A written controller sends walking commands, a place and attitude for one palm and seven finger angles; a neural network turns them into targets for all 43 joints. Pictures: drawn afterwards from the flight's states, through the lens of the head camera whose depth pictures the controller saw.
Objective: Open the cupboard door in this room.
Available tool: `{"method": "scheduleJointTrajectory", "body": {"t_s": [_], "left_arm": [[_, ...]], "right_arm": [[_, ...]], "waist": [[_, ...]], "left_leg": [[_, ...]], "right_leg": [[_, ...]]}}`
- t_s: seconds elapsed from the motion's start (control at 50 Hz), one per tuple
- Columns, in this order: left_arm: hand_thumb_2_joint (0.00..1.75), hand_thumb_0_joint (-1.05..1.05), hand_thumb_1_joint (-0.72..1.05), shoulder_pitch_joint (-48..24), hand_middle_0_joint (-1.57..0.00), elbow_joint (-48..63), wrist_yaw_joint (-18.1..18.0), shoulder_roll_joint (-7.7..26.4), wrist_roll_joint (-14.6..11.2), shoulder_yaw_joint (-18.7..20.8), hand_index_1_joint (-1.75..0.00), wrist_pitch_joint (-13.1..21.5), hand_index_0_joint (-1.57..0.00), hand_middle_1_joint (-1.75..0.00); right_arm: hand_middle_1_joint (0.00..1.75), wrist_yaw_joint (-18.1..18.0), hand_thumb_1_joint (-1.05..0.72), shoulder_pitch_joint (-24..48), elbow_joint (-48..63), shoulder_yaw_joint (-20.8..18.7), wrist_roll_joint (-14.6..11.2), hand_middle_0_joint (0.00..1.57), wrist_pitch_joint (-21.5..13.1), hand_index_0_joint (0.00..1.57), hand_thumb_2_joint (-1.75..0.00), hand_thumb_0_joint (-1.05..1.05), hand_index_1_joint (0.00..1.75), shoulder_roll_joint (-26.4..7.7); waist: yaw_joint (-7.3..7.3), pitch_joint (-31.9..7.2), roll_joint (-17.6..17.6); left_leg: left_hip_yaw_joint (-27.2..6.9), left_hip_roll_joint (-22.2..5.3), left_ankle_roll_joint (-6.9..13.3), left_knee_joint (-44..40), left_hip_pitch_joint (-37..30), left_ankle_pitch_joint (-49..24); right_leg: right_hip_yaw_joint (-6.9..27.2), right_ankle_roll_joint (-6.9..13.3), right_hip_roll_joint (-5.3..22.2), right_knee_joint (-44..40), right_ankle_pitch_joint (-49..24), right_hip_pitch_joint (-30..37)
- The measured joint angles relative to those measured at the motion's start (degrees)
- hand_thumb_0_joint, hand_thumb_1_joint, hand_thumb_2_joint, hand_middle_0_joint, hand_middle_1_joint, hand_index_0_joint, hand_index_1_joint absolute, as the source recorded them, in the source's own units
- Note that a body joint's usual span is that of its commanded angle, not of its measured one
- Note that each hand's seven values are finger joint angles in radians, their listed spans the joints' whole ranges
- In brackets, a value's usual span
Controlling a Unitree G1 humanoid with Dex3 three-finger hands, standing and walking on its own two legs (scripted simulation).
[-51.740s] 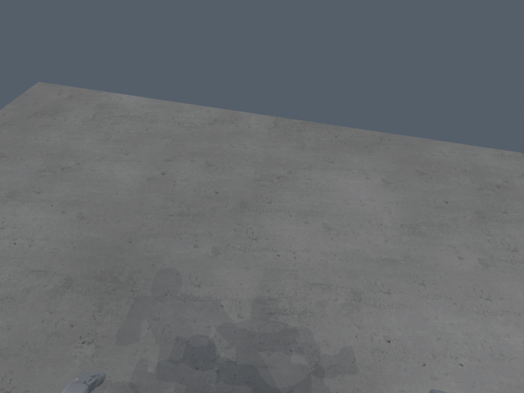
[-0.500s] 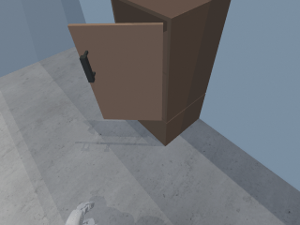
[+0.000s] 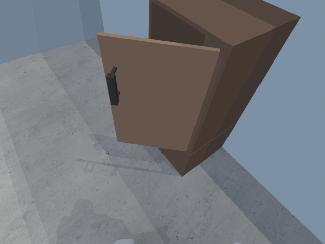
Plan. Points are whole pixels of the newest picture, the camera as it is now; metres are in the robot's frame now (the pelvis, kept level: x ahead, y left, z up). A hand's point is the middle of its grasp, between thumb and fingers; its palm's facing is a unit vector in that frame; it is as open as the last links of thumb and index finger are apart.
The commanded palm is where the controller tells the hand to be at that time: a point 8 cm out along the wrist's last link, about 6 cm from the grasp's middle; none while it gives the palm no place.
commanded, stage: come to a stop and stand still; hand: left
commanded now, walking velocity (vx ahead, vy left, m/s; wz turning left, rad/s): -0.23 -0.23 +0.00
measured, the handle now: (114, 86) +0.59 +0.23 -0.01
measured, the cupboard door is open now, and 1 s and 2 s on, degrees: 45 45 45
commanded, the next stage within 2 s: look again from close up in 0.92 s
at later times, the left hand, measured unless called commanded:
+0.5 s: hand out of the picture +0.02 +0.12 -0.16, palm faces +0.00 -0.98 -0.22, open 7.3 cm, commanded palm none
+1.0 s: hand out of the picture -0.04 +0.07 -0.17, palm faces +0.05 -0.99 -0.14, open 7.3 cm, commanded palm none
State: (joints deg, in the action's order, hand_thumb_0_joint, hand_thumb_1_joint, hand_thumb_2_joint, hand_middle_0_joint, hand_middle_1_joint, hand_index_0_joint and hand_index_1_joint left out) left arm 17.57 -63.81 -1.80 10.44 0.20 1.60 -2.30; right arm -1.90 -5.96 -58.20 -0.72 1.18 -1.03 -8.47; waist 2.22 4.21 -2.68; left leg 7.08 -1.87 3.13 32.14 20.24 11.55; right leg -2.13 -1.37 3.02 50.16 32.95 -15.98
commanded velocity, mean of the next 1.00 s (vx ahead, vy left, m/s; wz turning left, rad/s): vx -0.01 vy -0.02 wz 0.00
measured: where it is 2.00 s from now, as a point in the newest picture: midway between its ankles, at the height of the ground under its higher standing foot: outside the picture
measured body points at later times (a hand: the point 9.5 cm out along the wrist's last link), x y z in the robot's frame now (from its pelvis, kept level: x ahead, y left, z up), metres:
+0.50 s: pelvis -0.03 -0.06 +0.01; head -0.02 -0.07 +0.46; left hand +0.02 +0.17 -0.14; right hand -0.05 -0.31 -0.15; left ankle +0.01 +0.07 -0.71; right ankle -0.06 -0.18 -0.73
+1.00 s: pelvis -0.02 -0.08 +0.01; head -0.01 -0.08 +0.46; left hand -0.04 +0.13 -0.15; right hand -0.03 -0.30 -0.15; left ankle -0.01 +0.06 -0.73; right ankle -0.06 -0.18 -0.73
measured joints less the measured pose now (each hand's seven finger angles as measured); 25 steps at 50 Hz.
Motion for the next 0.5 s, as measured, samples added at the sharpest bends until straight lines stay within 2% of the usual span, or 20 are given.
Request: {"method": "scheduleJointTrajectory", "body": {"t_s": [0.1,0.16,0.26,0.32,0.36,0.42,0.46,0.5], "left_arm": [[0.9,0.01,0.91,-3.2,-0.2,3.95,0.73,0.54,0.5,1.47,-0.3,-1.36,-0.2,-0.3],[0.9,0.01,0.91,-5.04,-0.2,6.04,1.08,1.28,0.71,2.29,-0.3,-1.77,-0.2,-0.3],[0.9,0.01,0.91,-7.39,-0.2,7.96,1.46,1.92,0.93,2.53,-0.3,-1.62,-0.2,-0.3],[0.9,0.01,0.91,-7.97,-0.2,8.45,1.52,1.88,0.77,2.17,-0.3,-0.87,-0.2,-0.3],[0.9,0.0,0.91,-7.27,-0.2,8.94,1.42,2.29,0.88,1.96,-0.3,0.0,-0.2,-0.3],[0.9,0.0,0.91,-6.57,-0.2,7.42,0.86,0.36,1.04,0.82,-0.3,0.34,-0.2,-0.3],[0.9,0.0,0.91,-5.56,-0.2,6.36,0.73,-0.57,0.91,0.11,-0.3,0.56,-0.2,-0.3],[0.9,0.01,0.92,-4.87,-0.2,5.18,0.39,-1.14,0.8,-0.1,-0.3,0.7,-0.2,-0.3]], "right_arm": [[0.3,-0.62,-0.91,1.21,0.96,-0.27,-0.11,0.21,0.95,0.2,-0.9,0.0,0.3,0.8],[0.3,-0.61,-0.91,0.39,0.75,-0.88,0.01,0.21,1.23,0.2,-0.9,0.0,0.3,0.45],[0.3,0.19,-0.91,-2.58,-0.15,-2.2,0.62,0.21,2.05,0.2,-0.9,0.0,0.3,-1.65],[0.3,0.71,-0.91,-4.99,-0.99,-3.0,0.74,0.21,2.75,0.2,-0.9,0.0,0.3,-2.95],[0.3,0.99,-0.91,-6.86,-1.48,-3.44,0.48,0.21,3.41,0.2,-0.9,0.0,0.3,-3.19],[0.3,1.33,-0.91,-8.62,-2.67,-3.81,0.26,0.2,4.82,0.2,-0.9,0.0,0.3,-4.5],[0.3,1.48,-0.91,-9.72,-3.36,-3.65,0.22,0.2,5.04,0.2,-0.9,0.0,0.3,-4.53],[0.3,1.48,-0.91,-10.73,-3.78,-3.32,0.05,0.2,4.65,0.2,-0.9,0.0,0.3,-4.02]], "waist": [[-0.4,0.46,0.7],[-1.01,0.19,1.27],[-2.83,-0.84,3.02],[-3.88,-1.72,3.89],[-3.84,-2.82,2.54],[-4.09,-2.61,4.31],[-4.07,-2.86,4.17],[-4.17,-2.98,3.72]], "left_leg": [[0.99,-1.41,0.08,-2.8,0.01,-1.96],[0.99,-2.27,-0.34,-3.77,0.28,-2.99],[-0.09,-3.53,-1.47,-4.37,1.08,-4.4],[-1.08,-3.76,-2.51,-3.78,2.14,-4.92],[-0.8,-2.79,-3.43,-1.71,3.62,-3.26],[-3.96,-1.76,-3.89,4.72,4.78,7.38],[-4.73,-0.8,-3.83,9.0,4.41,8.95],[-4.64,-0.36,-4.03,9.48,2.47,8.53]], "right_leg": [[1.05,-0.44,-1.82,12.85,-4.06,-8.85],[1.44,-0.71,-1.67,13.69,-6.2,-10.52],[0.5,0.05,-0.38,1.65,-6.16,-6.12],[-0.64,1.05,-0.36,-10.36,-8.61,-0.3],[-0.14,2.23,0.42,-19.72,-11.3,3.67],[-0.87,1.03,-0.24,-19.61,-13.96,4.27],[-0.89,0.87,-0.37,-21.04,-14.76,5.37],[-1.0,1.0,-0.69,-22.09,-15.25,6.13]]}}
